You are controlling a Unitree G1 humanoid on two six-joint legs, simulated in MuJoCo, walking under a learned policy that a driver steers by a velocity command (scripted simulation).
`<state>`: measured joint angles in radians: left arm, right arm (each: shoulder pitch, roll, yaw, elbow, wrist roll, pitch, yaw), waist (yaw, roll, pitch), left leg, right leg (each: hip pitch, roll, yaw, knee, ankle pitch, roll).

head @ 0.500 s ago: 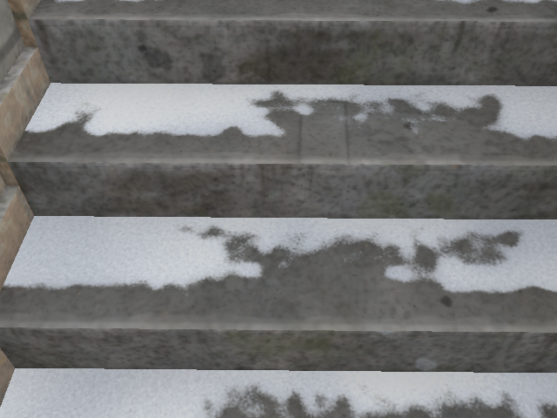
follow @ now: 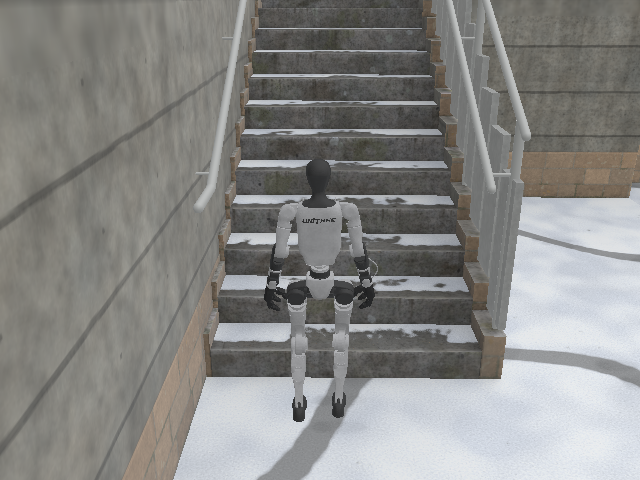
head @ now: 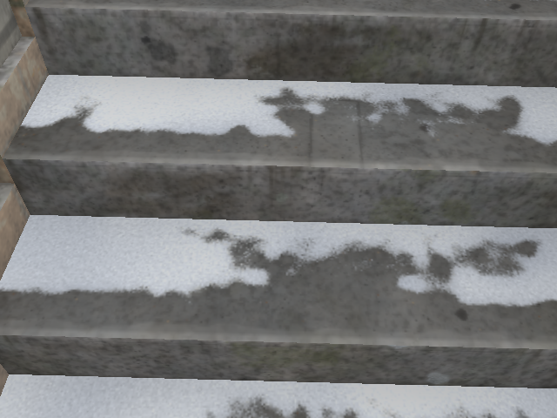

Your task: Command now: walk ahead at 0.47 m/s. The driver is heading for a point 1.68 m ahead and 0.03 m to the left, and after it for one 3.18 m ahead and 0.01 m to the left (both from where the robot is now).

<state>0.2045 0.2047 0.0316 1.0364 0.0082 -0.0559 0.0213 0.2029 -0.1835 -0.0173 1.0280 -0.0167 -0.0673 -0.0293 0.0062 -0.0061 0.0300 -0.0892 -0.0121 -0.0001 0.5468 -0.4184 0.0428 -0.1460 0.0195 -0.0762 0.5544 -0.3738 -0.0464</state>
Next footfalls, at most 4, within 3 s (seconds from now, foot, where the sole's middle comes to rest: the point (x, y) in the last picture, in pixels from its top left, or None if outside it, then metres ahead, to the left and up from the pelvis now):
0.20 right None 0.06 -0.10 -0.77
0.74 left None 0.35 0.20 -0.60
1.34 right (267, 278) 0.68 0.05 -0.43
1.80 left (147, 120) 0.98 0.32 -0.26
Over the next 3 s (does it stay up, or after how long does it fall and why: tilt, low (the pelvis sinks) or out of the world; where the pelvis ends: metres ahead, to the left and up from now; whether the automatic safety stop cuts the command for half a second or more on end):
stays up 1.40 0.16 0.71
